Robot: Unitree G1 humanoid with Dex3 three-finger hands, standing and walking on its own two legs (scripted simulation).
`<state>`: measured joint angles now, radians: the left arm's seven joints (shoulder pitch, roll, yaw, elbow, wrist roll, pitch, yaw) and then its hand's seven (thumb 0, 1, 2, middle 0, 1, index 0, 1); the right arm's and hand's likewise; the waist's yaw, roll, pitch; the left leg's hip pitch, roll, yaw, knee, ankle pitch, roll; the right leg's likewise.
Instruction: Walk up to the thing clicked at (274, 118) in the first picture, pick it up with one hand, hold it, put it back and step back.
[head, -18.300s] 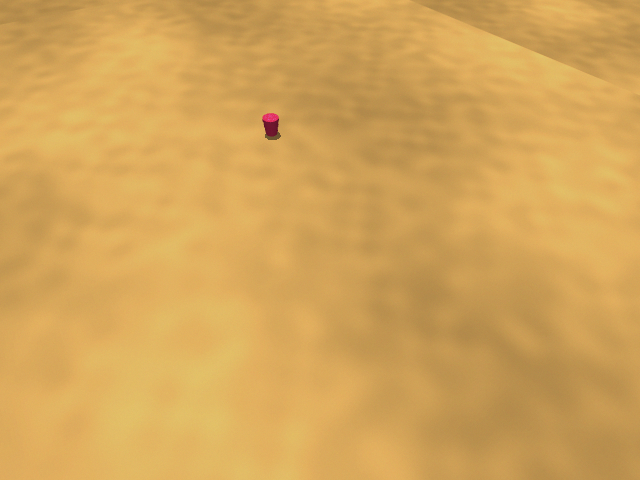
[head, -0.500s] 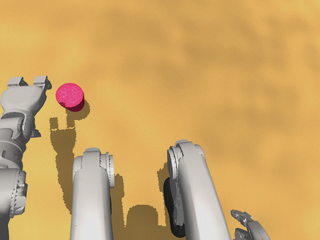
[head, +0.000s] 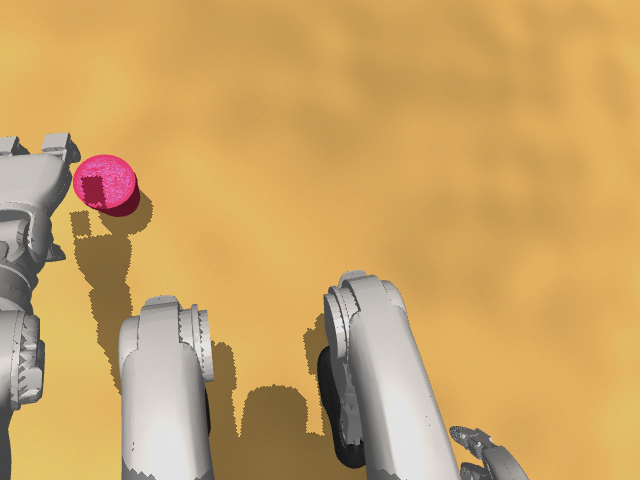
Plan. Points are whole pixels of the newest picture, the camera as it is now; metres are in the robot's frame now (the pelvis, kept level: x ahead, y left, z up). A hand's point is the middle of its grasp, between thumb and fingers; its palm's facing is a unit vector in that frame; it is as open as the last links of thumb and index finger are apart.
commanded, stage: rise first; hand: left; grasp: from above
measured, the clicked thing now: (113, 191) +0.51 +0.24 -0.30
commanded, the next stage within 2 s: approach in 1.70 s
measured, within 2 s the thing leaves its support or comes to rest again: neither
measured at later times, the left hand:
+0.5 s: hand (51, 202) +0.46 +0.28 -0.18, palm faces -0.45 -0.06 -0.89, open 13.9 cm
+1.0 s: hand (49, 195) +0.47 +0.29 -0.19, palm faces -0.46 -0.06 -0.89, open 13.8 cm
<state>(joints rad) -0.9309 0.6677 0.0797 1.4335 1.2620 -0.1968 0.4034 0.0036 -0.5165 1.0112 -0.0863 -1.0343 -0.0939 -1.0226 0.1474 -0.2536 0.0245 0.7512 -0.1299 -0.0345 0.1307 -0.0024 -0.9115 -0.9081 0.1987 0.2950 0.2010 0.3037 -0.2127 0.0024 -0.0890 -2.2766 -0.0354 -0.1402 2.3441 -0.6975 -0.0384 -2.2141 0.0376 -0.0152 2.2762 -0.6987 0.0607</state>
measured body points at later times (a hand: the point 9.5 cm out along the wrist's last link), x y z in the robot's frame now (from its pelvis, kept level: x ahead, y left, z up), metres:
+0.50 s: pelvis +0.00 +0.00 -0.01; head +0.24 +0.07 +0.37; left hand +0.48 +0.28 -0.13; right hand +0.05 -0.28 -0.12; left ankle +0.07 +0.13 -0.32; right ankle +0.09 -0.14 -0.31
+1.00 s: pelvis +0.00 +0.01 -0.01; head +0.24 +0.07 +0.36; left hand +0.49 +0.29 -0.14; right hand +0.03 -0.27 -0.11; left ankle +0.07 +0.13 -0.32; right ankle +0.09 -0.14 -0.31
